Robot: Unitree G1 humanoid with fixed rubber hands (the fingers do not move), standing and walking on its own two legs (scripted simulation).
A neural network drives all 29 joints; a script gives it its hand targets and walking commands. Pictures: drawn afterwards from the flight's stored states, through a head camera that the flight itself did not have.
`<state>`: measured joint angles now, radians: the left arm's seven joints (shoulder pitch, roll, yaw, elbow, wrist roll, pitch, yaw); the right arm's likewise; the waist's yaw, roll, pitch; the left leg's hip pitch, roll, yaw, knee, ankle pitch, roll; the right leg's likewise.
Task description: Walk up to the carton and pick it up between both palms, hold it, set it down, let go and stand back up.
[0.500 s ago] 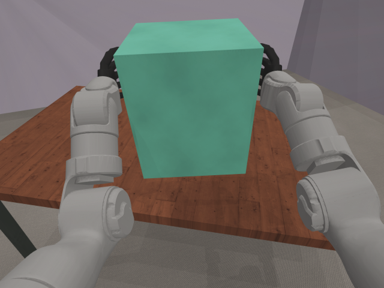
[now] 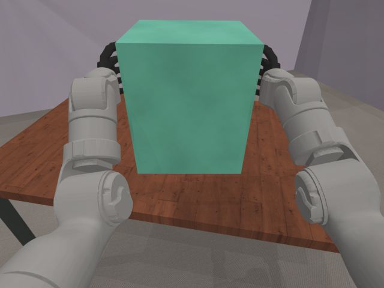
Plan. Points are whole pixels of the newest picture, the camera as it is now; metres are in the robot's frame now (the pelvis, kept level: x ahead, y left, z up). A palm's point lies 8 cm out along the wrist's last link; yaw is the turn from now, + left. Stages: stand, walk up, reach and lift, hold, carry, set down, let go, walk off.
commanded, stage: hold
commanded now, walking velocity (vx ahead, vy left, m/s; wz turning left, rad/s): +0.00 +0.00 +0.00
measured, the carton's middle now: (189, 95) +0.40 +0.02 +0.26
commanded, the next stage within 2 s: set down in 1.82 s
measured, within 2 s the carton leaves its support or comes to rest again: neither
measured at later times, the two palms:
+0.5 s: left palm (112, 83) +0.39 +0.17 +0.30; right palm (266, 85) +0.39 -0.14 +0.29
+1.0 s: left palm (106, 83) +0.37 +0.17 +0.30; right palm (269, 81) +0.37 -0.13 +0.31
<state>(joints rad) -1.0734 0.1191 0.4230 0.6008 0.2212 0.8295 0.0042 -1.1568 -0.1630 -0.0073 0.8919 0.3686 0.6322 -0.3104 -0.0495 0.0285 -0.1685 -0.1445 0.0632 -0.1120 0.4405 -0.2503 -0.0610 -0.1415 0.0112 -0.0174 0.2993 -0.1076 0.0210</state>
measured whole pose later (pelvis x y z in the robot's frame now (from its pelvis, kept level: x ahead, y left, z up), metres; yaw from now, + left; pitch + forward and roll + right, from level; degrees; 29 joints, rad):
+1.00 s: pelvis +0.01 +0.00 +0.00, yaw +1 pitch -5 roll -3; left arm -0.99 0.08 0.42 0.47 0.24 0.86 -0.01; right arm -1.10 -0.16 0.01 0.82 0.40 0.66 -0.32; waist -0.08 0.02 -0.17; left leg -0.11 0.06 -0.12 0.45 -0.27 -0.05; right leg -0.09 0.02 0.00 0.28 -0.12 0.03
